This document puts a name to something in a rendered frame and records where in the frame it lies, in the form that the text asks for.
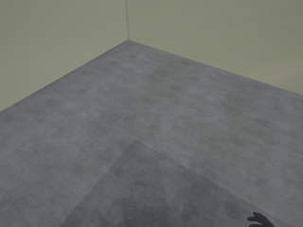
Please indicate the right robot hand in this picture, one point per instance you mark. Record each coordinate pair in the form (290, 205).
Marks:
(258, 217)

